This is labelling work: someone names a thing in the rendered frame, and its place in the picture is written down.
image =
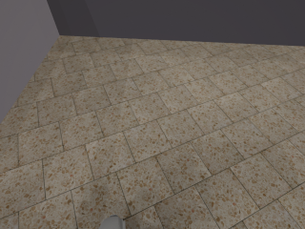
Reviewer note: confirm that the left robot thigh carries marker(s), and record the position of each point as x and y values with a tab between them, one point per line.
113	223

